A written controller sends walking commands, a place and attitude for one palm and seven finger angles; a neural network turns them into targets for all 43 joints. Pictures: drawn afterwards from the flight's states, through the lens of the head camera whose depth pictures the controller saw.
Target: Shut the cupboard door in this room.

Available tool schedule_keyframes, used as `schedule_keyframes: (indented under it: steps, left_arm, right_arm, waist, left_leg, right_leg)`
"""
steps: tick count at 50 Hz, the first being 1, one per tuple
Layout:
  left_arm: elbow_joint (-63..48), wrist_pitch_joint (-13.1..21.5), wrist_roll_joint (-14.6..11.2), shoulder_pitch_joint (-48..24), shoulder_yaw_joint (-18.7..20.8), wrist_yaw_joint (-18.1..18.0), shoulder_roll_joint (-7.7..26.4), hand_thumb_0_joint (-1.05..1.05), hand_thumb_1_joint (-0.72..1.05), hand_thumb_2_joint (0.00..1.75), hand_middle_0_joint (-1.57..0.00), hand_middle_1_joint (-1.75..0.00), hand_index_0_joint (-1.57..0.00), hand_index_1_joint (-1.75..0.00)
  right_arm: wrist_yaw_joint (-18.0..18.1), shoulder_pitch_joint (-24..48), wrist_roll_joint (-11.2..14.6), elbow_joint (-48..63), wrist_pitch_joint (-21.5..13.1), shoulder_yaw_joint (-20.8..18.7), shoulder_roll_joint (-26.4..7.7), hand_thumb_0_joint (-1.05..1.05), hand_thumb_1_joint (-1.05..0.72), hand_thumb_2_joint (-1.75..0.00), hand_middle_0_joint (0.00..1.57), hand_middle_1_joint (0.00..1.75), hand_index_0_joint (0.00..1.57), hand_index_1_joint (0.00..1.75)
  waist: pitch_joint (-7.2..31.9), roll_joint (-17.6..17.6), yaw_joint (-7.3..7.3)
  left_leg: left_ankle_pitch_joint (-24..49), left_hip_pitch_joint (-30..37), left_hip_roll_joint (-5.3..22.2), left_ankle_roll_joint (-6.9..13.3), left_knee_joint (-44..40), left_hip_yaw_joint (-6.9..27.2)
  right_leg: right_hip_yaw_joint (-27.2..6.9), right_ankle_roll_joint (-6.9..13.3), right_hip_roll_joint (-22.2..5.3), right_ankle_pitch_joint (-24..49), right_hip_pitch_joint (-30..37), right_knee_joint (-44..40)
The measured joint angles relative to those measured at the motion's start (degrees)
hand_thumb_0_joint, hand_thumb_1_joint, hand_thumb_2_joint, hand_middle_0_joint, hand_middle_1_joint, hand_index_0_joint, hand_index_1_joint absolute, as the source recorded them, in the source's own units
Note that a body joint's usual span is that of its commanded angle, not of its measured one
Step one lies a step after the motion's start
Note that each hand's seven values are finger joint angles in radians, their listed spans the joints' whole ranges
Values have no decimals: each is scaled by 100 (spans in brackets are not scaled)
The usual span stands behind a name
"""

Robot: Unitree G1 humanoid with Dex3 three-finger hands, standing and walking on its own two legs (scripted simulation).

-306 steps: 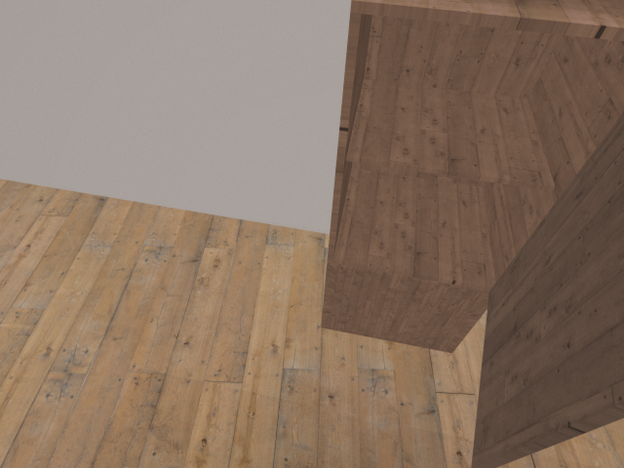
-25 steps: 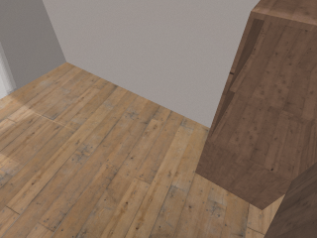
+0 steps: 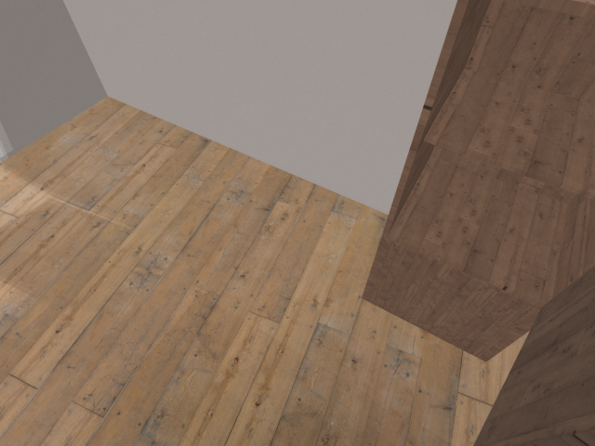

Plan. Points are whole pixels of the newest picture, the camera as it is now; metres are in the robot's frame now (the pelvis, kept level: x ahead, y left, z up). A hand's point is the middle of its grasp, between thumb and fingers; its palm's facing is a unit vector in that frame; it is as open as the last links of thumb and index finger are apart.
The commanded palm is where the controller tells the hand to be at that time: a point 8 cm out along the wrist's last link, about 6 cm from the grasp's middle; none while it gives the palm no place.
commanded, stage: turn or walk to find it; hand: left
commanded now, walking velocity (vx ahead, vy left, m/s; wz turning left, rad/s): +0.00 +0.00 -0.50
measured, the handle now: out of the picture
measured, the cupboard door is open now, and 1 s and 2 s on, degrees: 79 79 76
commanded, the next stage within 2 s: stand and wait in 1.50 s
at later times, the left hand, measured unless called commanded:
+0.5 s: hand out of the picture +0.08 +0.15 -0.14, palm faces -0.14 -0.95 -0.26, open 7.4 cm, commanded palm none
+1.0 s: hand out of the picture +0.11 +0.19 -0.15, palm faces -0.08 -0.96 -0.25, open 7.4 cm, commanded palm none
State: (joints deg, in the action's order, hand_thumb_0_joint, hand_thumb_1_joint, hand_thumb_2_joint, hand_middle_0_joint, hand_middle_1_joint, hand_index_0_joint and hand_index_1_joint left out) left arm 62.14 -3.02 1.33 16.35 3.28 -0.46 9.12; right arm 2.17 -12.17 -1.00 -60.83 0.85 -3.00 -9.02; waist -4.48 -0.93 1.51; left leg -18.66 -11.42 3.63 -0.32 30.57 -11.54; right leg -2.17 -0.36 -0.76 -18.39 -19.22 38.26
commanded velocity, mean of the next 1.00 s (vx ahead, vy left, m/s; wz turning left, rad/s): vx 0.00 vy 0.00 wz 0.07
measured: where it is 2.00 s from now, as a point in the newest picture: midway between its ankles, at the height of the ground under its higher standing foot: outside the picture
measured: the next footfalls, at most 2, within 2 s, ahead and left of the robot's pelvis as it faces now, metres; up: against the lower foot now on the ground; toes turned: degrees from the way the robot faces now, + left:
left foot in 0.68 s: +0.08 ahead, +0.10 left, +0.00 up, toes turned -10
right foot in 1.08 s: +0.02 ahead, -0.12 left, +0.00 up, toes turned -3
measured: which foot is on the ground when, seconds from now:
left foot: down 0.00-0.12, up 0.14-0.66, down 0.68-1.00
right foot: down 0.00-0.72, up 0.74-1.00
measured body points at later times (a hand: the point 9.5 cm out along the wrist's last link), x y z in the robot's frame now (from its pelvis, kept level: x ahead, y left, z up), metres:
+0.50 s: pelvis +0.00 -0.03 +0.01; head +0.04 -0.07 +0.46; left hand +0.09 +0.20 -0.12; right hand +0.07 -0.31 -0.14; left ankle +0.01 +0.14 -0.65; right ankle +0.00 -0.10 -0.73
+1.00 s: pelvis +0.02 +0.00 +0.01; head +0.08 -0.01 +0.46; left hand +0.12 +0.24 -0.13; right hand +0.00 -0.22 -0.15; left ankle +0.04 +0.11 -0.73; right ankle -0.04 -0.13 -0.69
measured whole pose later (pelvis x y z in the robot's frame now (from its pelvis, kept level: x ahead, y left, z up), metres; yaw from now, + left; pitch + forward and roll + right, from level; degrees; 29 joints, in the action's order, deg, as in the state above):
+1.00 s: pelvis +0.02 +0.00 +0.01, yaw -5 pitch +4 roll +0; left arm 56.5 -1.9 0.4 8.7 3.2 -1.2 11.4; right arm 1.3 -15.5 -1.7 -58.6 1.1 -1.4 -9.2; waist -4.3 1.5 -1.8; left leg -10.8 -16.0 -2.5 1.4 23.2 4.9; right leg -0.7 -2.1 -0.6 -27.5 -20.0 44.3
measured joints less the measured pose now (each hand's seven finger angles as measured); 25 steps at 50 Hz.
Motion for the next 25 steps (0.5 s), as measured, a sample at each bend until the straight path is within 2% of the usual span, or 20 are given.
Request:
schedule_keyframes:
  steps: [3,5,6,7,9,11,13,17,21,25]
  left_arm:
    - [-129,-35,20,-31,71,21,7,0,91,90,-20,-30,-20,-30]
    - [-235,20,28,-22,97,40,7,0,91,90,-20,-30,-20,-30]
    - [-277,78,46,-27,107,38,0,0,91,90,-20,-30,-20,-30]
    - [-315,132,49,-57,103,25,-8,0,91,90,-20,-30,-20,-30]
    - [-402,194,16,-124,81,-13,-14,0,91,90,-20,-29,-20,-30]
    - [-480,209,-10,-160,85,-51,-18,0,91,90,-20,-29,-20,-30]
    - [-536,212,-29,-183,70,-54,-16,0,91,90,-20,-30,-20,-30]
    - [-625,238,-50,-192,33,-21,-12,0,91,90,-20,-30,-20,-30]
    - [-713,243,-48,-199,24,-1,-6,0,91,90,-20,-30,-20,-30]
    - [-765,227,-7,-216,10,-17,30,0,90,90,-20,-30,-20,-30]
  right_arm:
    - [-12,71,-33,97,19,-64,-76,1,-91,-90,20,30,20,30]
    - [-25,93,-44,154,36,-96,-153,1,-91,-90,20,30,20,30]
    - [-33,111,-30,177,56,-114,-202,1,-91,-90,20,30,20,30]
    - [-36,156,-12,199,98,-131,-244,1,-91,-90,20,30,20,30]
    - [-30,266,10,248,191,-138,-296,1,-91,-90,20,30,20,30]
    - [-42,401,7,298,221,-123,-316,1,-91,-90,20,30,20,30]
    - [-63,529,-6,378,197,-108,-331,1,-91,-90,20,30,20,30]
    - [-72,707,-21,533,151,-91,-383,1,-91,-90,20,30,20,30]
    - [-41,808,-23,606,168,-81,-456,1,-91,-90,20,30,20,30]
    - [-33,788,-21,612,171,-54,-505,1,-91,-90,19,30,20,30]
  waist:
    - [-90,94,19]
    - [-94,210,28]
    - [-82,309,31]
    - [-84,380,28]
    - [-112,407,25]
    - [-122,352,56]
    - [-121,291,65]
    - [-56,240,61]
    - [4,264,76]
    - [75,285,52]
  left_leg:
    - [-129,-16,127,-64,209,-178]
    - [-275,-85,262,-157,471,-257]
    - [-371,-214,379,-174,737,-241]
    - [-688,-436,395,-195,1193,-48]
    - [-1095,-911,202,-199,2241,465]
    - [-924,-1279,56,-213,3004,742]
    - [-588,-1520,-6,-264,3369,899]
    - [-179,-1703,-26,-373,3414,1135]
    - [-132,-1687,-18,-453,3215,1309]
    - [-170,-1583,-60,-417,2857,1384]
  right_leg:
    - [329,-4,-40,-463,-193,618]
    - [523,11,-40,-169,-43,275]
    - [573,188,44,-206,-5,163]
    - [588,334,115,-246,-55,199]
    - [575,498,173,-192,-45,83]
    - [479,534,226,47,47,-273]
    - [354,566,285,289,150,-661]
    - [108,585,402,628,288,-1188]
    - [-92,584,537,761,368,-1382]
    - [-196,560,627,792,438,-1445]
